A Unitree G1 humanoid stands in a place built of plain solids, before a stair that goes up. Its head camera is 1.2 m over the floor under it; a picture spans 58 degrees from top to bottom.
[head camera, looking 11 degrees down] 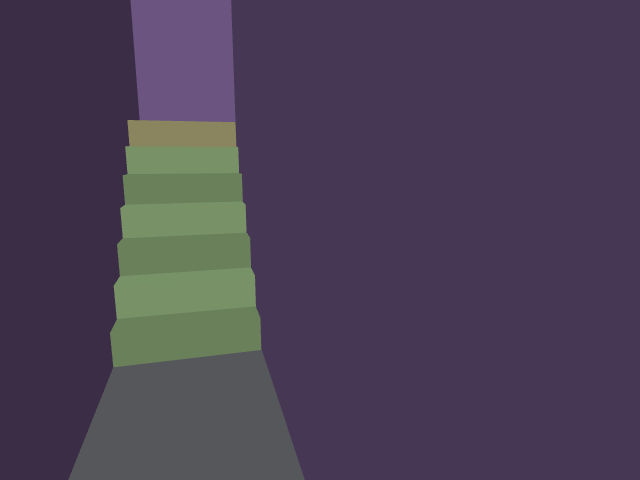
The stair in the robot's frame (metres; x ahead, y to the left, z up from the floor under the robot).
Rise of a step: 0.21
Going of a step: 0.22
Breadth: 0.86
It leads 16 degrees to the left of straight ahead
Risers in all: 7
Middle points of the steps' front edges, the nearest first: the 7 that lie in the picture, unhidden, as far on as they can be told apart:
2.43 0.78 0.21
2.65 0.84 0.42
2.86 0.90 0.64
3.08 0.96 0.85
3.29 1.02 1.06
3.50 1.08 1.27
3.72 1.14 1.49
